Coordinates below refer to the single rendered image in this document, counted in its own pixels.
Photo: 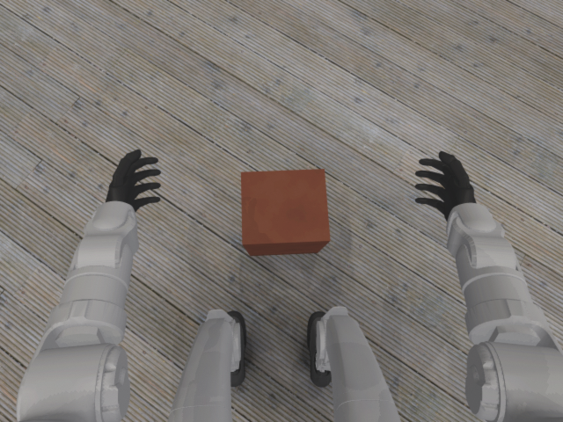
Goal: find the robot right forearm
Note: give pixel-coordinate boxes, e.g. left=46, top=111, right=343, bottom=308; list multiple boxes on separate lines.
left=446, top=203, right=563, bottom=355

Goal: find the right robot upper arm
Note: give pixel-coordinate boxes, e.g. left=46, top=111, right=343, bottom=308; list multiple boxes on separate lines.
left=465, top=341, right=563, bottom=422

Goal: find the robot thigh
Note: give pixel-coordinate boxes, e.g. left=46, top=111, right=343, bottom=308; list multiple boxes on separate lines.
left=168, top=318, right=241, bottom=422
left=317, top=315, right=401, bottom=422

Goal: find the right robot thigh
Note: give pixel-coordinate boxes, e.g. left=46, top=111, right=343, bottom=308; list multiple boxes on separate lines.
left=317, top=315, right=401, bottom=422

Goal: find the right robot hand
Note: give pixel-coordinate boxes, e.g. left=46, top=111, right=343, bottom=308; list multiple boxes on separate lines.
left=415, top=151, right=477, bottom=221

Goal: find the left robot thigh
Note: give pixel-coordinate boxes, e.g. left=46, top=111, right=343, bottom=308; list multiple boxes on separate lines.
left=168, top=318, right=241, bottom=422

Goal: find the left robot hand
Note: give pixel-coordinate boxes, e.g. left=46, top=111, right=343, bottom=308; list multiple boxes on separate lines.
left=106, top=149, right=161, bottom=212

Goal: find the carton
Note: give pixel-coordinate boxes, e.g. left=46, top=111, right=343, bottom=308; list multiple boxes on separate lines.
left=241, top=169, right=331, bottom=256

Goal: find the robot left forearm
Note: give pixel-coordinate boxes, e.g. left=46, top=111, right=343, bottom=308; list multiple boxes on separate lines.
left=16, top=201, right=139, bottom=422

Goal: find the left robot upper arm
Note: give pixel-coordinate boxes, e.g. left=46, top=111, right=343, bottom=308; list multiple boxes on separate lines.
left=19, top=343, right=130, bottom=422

